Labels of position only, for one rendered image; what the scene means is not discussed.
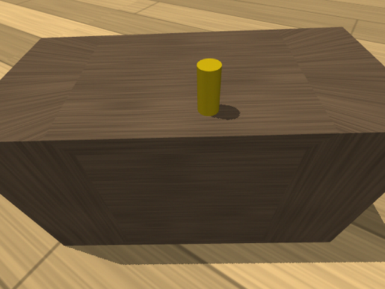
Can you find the can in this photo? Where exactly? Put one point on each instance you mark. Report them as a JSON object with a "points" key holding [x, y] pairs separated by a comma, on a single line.
{"points": [[208, 86]]}

